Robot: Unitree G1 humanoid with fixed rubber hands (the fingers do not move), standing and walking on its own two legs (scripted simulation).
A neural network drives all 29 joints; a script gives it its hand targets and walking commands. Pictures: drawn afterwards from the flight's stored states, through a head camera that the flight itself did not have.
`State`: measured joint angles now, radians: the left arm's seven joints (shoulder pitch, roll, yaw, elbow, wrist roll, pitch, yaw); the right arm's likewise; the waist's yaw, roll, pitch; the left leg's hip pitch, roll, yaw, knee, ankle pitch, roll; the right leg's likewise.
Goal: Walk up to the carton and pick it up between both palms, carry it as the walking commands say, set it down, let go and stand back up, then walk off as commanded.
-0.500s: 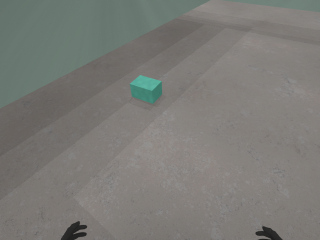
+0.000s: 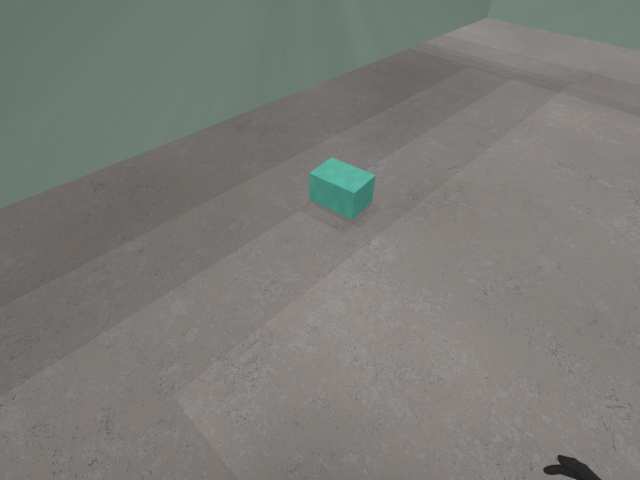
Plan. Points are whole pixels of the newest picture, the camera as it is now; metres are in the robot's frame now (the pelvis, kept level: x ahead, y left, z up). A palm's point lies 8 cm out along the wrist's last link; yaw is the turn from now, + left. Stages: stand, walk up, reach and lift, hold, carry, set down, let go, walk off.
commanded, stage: walk up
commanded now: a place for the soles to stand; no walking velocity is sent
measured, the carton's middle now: (341, 187) +1.62 -0.13 -0.67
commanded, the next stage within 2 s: none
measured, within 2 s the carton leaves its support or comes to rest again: neither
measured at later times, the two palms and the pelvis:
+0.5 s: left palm (130, 411) +0.25 +0.28 -0.05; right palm (603, 433) +0.22 -0.36 -0.06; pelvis +0.14 -0.04 +0.03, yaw -2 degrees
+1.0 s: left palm (181, 347) +0.35 +0.23 -0.05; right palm (534, 267) +0.52 -0.39 -0.06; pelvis +0.36 -0.10 +0.02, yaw +5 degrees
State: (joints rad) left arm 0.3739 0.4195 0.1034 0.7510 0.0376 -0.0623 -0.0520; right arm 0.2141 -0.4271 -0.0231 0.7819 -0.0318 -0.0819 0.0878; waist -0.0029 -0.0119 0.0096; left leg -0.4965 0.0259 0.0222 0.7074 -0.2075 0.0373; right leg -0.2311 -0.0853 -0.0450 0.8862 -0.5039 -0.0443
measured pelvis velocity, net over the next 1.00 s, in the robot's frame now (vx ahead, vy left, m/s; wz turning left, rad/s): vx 0.36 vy -0.10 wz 0.08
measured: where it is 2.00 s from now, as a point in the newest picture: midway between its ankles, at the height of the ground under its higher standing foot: (349, 352)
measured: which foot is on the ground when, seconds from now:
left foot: down 0.00-0.54, up 0.56-1.00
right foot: up 0.00-0.52, down 0.54-1.00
